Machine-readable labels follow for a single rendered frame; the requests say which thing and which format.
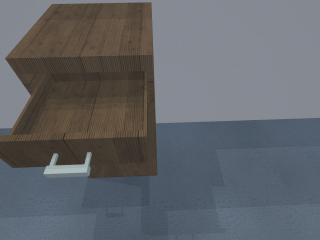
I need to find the cabinet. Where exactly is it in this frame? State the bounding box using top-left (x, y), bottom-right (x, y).
top-left (5, 2), bottom-right (158, 178)

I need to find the drawer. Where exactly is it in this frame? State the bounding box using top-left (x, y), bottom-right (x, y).
top-left (0, 71), bottom-right (149, 168)

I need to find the handle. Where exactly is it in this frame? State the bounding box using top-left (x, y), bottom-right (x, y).
top-left (43, 152), bottom-right (92, 178)

